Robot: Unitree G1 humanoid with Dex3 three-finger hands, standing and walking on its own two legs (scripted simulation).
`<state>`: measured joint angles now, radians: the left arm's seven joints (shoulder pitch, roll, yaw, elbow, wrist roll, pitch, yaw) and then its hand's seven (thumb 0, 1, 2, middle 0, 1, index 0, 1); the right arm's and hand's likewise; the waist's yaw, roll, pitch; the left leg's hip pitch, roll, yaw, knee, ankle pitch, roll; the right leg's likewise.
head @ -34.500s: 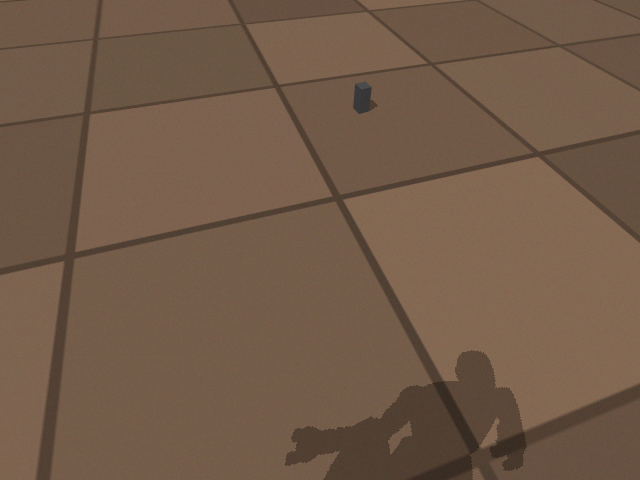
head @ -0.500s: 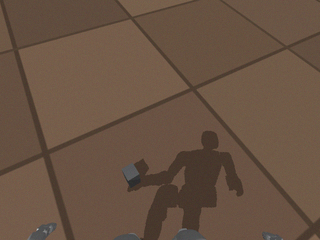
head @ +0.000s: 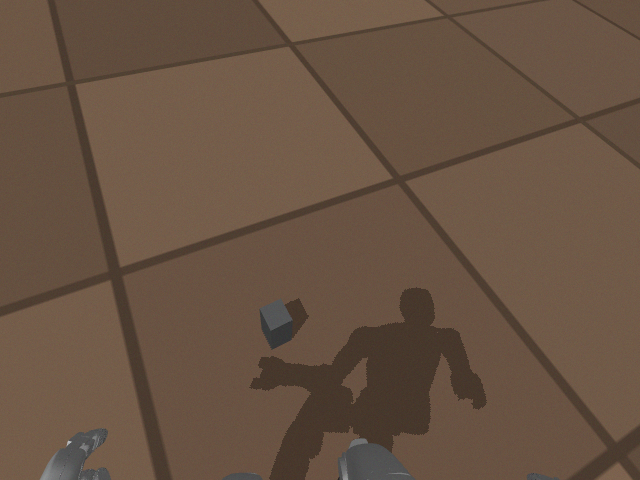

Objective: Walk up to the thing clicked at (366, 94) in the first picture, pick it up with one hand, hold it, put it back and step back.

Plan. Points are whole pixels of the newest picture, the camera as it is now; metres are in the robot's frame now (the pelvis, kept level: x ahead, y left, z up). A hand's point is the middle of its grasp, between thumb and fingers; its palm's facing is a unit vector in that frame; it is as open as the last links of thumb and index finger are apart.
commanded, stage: step back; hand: left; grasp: from the side
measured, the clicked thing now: (276, 324) +0.59 +0.09 -0.68
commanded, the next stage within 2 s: none
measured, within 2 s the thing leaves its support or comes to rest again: neither
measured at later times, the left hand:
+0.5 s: hand out of the picture -0.07 +0.22 -0.12, palm faces -0.06 -0.91 -0.41, open 7.4 cm
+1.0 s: hand out of the picture -0.21 +0.21 -0.15, palm faces -0.03 -0.93 -0.36, open 7.4 cm
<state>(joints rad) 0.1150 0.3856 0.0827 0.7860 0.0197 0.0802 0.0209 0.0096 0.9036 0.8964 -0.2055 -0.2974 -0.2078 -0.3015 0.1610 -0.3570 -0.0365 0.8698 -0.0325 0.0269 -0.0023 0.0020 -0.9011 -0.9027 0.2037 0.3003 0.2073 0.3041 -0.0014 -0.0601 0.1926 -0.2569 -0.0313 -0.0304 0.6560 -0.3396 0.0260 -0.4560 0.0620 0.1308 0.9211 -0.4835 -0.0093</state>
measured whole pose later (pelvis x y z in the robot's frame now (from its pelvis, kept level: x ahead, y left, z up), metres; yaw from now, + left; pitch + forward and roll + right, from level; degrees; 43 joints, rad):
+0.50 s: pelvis -0.15 -0.04 +0.00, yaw -5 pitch -3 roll +2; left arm 0.25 0.34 0.08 0.83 0.04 0.06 -0.02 0.01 0.90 0.90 -0.21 -0.30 -0.21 -0.30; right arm 0.17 -0.42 -0.06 0.84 0.00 0.06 -0.03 0.00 -0.90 -0.90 0.20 0.30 0.21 0.30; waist 0.03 0.02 0.13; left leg -0.53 -0.10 -0.12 1.11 -0.46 0.01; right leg -0.28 -0.01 0.07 0.66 -0.32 -0.02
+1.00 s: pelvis -0.32 -0.06 +0.00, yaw -2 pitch -1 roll -1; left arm 0.17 0.40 0.09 0.80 0.02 0.08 0.00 0.01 0.90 0.90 -0.21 -0.30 -0.21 -0.30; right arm 0.15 -0.37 -0.03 0.80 -0.04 0.02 -0.02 0.00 -0.90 -0.90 0.21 0.30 0.21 0.30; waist 0.01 -0.05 0.15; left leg -0.38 0.05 -0.01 0.61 -0.21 0.01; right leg -0.38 0.07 0.15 1.09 -0.50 0.02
